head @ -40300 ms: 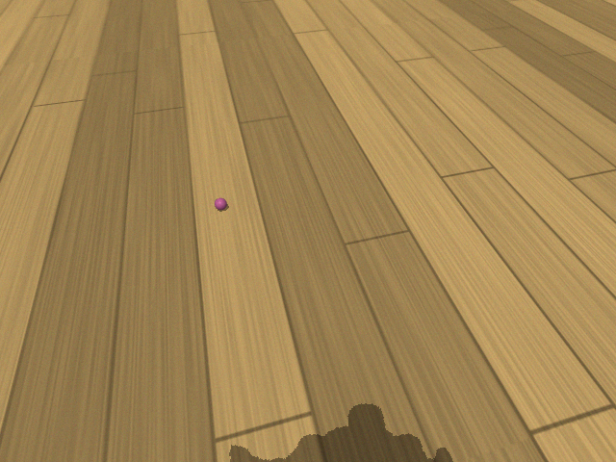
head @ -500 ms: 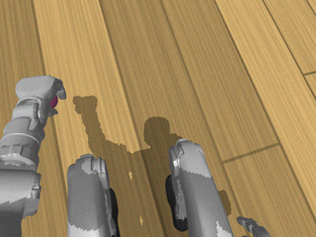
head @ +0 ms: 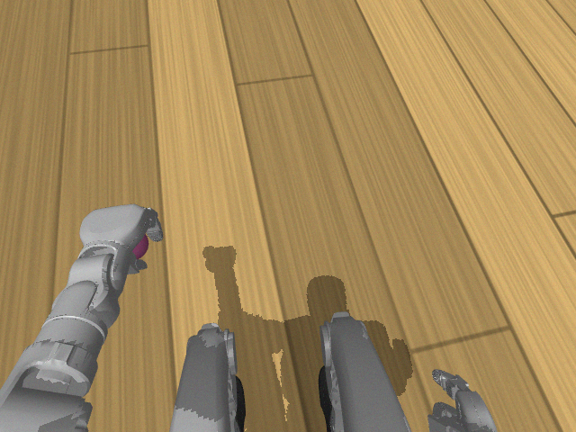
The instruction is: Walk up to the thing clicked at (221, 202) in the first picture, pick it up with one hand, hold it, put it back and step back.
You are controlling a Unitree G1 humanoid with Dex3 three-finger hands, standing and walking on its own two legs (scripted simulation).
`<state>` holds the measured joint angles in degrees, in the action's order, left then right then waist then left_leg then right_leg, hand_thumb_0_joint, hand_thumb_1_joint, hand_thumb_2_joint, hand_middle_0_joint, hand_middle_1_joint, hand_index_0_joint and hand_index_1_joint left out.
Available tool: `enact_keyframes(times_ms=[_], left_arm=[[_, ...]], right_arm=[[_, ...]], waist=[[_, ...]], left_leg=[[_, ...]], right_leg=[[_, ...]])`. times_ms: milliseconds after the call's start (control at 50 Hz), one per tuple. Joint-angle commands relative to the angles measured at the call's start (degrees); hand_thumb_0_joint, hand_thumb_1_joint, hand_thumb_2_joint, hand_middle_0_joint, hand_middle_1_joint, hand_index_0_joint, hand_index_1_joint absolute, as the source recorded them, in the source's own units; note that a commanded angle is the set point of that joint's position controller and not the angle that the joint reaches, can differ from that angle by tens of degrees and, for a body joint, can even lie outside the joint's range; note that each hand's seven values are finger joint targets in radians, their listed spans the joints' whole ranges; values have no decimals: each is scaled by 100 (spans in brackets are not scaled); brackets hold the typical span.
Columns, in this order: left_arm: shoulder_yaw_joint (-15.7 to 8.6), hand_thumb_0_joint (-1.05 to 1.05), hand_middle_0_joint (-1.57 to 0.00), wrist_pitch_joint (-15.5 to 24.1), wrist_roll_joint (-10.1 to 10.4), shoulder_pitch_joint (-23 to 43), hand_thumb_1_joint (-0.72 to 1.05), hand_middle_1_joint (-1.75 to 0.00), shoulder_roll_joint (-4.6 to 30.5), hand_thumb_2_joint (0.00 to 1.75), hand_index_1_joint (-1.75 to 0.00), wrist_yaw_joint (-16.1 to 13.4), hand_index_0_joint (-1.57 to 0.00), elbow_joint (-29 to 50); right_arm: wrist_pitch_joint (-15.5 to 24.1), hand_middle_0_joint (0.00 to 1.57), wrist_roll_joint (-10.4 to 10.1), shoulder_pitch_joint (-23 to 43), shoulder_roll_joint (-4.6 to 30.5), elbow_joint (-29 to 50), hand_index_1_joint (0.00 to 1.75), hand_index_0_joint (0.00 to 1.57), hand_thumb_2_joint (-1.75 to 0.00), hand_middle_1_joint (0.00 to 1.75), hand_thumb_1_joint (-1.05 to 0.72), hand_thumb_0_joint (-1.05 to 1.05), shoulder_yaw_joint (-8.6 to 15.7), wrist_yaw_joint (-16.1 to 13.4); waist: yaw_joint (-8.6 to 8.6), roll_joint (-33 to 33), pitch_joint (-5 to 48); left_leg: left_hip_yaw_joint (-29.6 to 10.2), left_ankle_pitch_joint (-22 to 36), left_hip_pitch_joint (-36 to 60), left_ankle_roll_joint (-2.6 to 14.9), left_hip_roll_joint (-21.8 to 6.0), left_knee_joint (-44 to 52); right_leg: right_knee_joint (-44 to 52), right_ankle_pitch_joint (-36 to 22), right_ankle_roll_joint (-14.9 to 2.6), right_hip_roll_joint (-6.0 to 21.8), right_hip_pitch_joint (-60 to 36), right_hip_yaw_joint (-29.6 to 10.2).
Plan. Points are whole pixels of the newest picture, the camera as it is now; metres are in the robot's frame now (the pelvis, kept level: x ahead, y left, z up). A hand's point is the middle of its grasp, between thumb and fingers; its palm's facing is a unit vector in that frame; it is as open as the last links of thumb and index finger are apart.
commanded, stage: lift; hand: left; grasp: from above
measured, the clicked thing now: (129, 244) +0.42 +0.23 -0.10
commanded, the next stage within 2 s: hold in 0.72 s
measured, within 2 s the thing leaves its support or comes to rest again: neither
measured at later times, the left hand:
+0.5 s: hand (97, 222) +0.38 +0.21 +0.06, palm faces -0.45 -0.08 -0.89, open 6.8 cm
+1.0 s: hand (61, 189) +0.39 +0.22 +0.12, palm faces -0.44 -0.06 -0.90, open 6.8 cm
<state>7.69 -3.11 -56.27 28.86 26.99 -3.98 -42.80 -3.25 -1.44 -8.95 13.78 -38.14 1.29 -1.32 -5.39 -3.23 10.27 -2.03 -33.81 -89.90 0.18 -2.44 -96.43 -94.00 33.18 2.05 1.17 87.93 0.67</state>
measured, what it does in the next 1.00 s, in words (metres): rises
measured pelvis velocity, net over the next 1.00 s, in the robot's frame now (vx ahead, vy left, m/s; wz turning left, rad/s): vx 0.07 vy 0.00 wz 0.00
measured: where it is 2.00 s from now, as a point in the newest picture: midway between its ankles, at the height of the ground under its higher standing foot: outside the picture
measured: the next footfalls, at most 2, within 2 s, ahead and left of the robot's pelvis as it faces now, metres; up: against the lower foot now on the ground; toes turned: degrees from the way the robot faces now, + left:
none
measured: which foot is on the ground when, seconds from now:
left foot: down 0.00-1.00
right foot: down 0.00-1.00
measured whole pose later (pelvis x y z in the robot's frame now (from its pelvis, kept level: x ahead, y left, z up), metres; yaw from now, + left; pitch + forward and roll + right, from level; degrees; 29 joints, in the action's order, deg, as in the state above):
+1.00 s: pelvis +0.07 +0.00 +0.19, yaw +0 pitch +9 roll +0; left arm 11.4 -1.4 -57.8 19.1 21.1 -6.7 -47.2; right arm -1.7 -2.5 -14.2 14.3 -41.8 3.1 -2.5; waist -2.7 -2.1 4.6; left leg 2.0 -20.7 -31.9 -0.1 -2.1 -43.8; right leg -42.7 19.9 1.8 1.4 31.6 -0.8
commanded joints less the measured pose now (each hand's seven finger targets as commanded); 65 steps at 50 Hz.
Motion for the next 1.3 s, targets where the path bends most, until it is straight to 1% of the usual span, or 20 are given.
enact_keyframes(times_ms=[0,40,80,120,180,220,320,360,380,420,540,600,800,880,980,1060,1120,1140,1180,1280], left_arm=[[-362,0,-86,17,3,1631,53,-62,1097,48,-57,-269,-91,1127],[-269,0,-86,16,13,1419,51,-60,907,47,-56,-307,-90,962],[-290,0,-85,26,-4,1299,50,-60,946,48,-56,-348,-88,838],[-152,0,-85,44,-33,1316,50,-60,776,47,-56,-393,-89,701],[-98,0,-87,50,-2,1203,52,-60,677,48,-56,-478,-91,553],[-164,0,-86,66,-9,1145,50,-58,755,49,-55,-516,-89,530],[-77,0,-90,41,-61,1078,55,-57,563,50,-54,-651,-93,211],[-191,0,-91,42,-109,1116,55,-57,714,51,-54,-707,-94,251],[-107,0,-90,23,-139,935,54,-56,564,49,-53,-719,-93,118],[-185,0,-92,55,-165,1134,56,-55,688,52,-53,-752,-94,250],[-129,0,-91,28,-157,942,54,-54,533,51,-52,-772,-93,217],[-66,0,-89,7,-128,861,52,-56,460,53,-53,-714,-92,226],[-47,0,-91,179,-116,738,53,-56,477,54,-53,-586,-93,405],[-59,0,-91,194,-216,819,53,-55,550,54,-52,-581,-93,528],[-78,0,-91,199,-189,722,54,-57,567,57,-55,-438,-94,578],[-45,0,-90,249,-179,604,53,-55,553,51,-52,-276,-93,676],[-96,0,-91,279,-174,661,54,-57,622,55,-55,-200,-94,891],[-67,0,-91,284,-150,741,55,-58,585,54,-55,-194,-94,1007],[-56,0,-93,252,-166,483,57,-57,529,52,-53,-156,-96,906],[-120,0,-93,285,-159,611,56,-57,683,53,-54,-69,-96,1311]], right_arm=[[201,20,-51,-574,922,322,30,20,-90,30,-91,0,330,-190],[259,20,-76,-567,898,295,30,20,-90,30,-91,0,312,-228],[300,20,-83,-512,886,267,30,20,-90,30,-91,0,320,-260],[350,20,-97,-553,841,230,30,20,-90,30,-91,0,304,-285],[425,20,-121,-597,801,193,30,20,-90,30,-91,0,305,-305],[467,20,-118,-622,820,160,30,20,-90,30,-90,0,319,-318],[489,20,-96,-705,804,98,30,20,-90,30,-90,0,327,-311],[486,20,-79,-760,832,71,30,20,-90,30,-90,0,350,-305],[481,20,-80,-767,823,64,30,20,-90,30,-90,0,354,-293],[461,20,-68,-748,842,80,30,20,-90,30,-90,0,382,-284],[430,20,-63,-798,862,59,30,20,-90,30,-90,0,418,-237],[410,20,-71,-835,849,48,30,20,-90,30,-90,0,417,-220],[368,20,-95,-662,880,175,30,20,-90,30,-90,0,453,-192],[328,20,-105,-636,896,189,30,20,-90,30,-90,0,456,-187],[298,20,-118,-613,901,183,30,20,-90,30,-90,0,465,-165],[279,20,-136,-521,901,258,30,20,-90,30,-90,0,464,-166],[252,20,-135,-469,903,342,30,20,-90,30,-90,0,464,-166],[247,20,-143,-432,892,382,30,20,-90,30,-90,0,447,-166],[239,20,-155,-406,881,407,30,20,-90,30,-90,0,436,-162],[211,20,-171,-311,897,486,30,20,-90,30,-91,0,442,-169]], waist=[[-126,-316,2579],[-132,-224,2327],[-23,-227,2178],[-69,-124,1985],[-37,-35,1790],[12,-35,1838],[8,163,1584],[79,9,1643],[101,82,1558],[109,22,1528],[149,104,1482],[157,149,1380],[246,138,1042],[222,225,1093],[274,173,1071],[305,225,935],[380,145,940],[339,120,931],[382,254,796],[456,156,889]], left_leg=[[-99,267,2877,77,180,2178],[-153,281,3141,54,160,2496],[-168,314,3445,38,156,2813],[-128,418,3624,40,177,3034],[-23,599,3849,48,216,3337],[14,783,4125,47,217,3524],[107,1328,4645,55,257,3971],[142,1514,4898,48,259,4152],[134,1625,5024,40,259,4262],[164,1731,5227,38,270,4415],[132,2218,5854,15,250,4864],[171,2466,6021,19,275,5045],[247,2445,6606,-7,276,5676],[287,2726,6784,20,296,5749],[290,3057,7026,-17,276,5904],[316,3054,7066,-8,291,6008],[334,3115,7135,-6,300,6072],[352,3008,7175,-6,305,6112],[341,2985,7121,7,302,6157],[362,3082,7311,1,294,6246]], right_leg=[[1955,-476,-322,-267,-2067,144],[2221,-490,-328,-271,-2305,123],[2486,-510,-327,-278,-2589,107],[2799,-577,-333,-291,-2864,65],[3260,-676,-330,-289,-3367,-20],[3506,-844,-315,-293,-3711,-53],[3996,-1350,-289,-290,-4321,-52],[4162,-1541,-282,-270,-4575,-70],[4237,-1643,-280,-275,-4670,-56],[4420,-1765,-267,-266,-4824,-76],[4823,-2198,-253,-252,-5342,-63],[5010,-2465,-237,-245,-5623,-87],[5559,-2346,-255,-271,-5952,-3],[5687,-2650,-242,-265,-6195,-51],[5764,-2854,-252,-294,-6361,-23],[5878,-2867,-247,-293,-6497,-38],[5943,-2912,-255,-294,-6566,-49],[5980,-2840,-253,-289,-6560,-67],[6019,-2828,-252,-291,-6600,-72],[6069,-2874,-252,-297,-6755,-60]])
